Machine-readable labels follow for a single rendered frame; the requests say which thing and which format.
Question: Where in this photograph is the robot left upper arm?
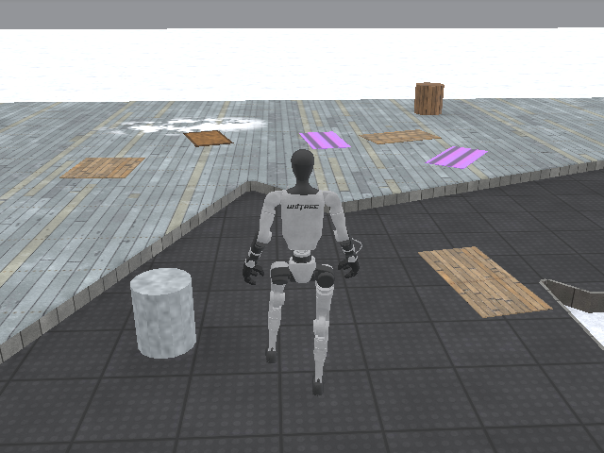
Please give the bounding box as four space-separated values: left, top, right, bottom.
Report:
257 190 283 243

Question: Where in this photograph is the left robot foot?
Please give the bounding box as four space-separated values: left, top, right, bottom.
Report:
265 345 277 363

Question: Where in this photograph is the robot right upper arm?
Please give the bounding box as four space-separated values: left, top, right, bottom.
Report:
322 191 349 242

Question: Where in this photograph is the right robot foot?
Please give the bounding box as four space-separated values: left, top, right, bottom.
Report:
312 371 326 396

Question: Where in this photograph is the left robot forearm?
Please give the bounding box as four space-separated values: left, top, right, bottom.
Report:
245 228 265 268

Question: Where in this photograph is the left robot hand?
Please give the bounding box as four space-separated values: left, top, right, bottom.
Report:
243 263 264 285

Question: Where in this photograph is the robot foot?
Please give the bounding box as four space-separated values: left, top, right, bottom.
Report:
312 371 326 396
265 345 277 363

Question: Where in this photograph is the right robot forearm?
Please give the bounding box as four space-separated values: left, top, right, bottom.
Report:
340 227 358 262

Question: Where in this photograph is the right robot hand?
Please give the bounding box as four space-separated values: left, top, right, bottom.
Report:
338 259 360 278

